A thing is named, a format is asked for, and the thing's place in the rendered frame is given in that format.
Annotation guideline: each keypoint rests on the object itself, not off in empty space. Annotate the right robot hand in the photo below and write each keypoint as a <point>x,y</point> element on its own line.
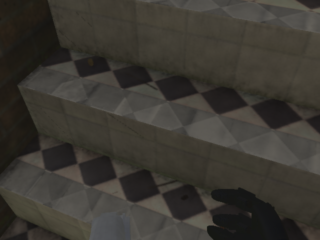
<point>264,224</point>

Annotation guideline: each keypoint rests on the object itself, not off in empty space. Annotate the robot left thigh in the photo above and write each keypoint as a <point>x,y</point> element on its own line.
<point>111,226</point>

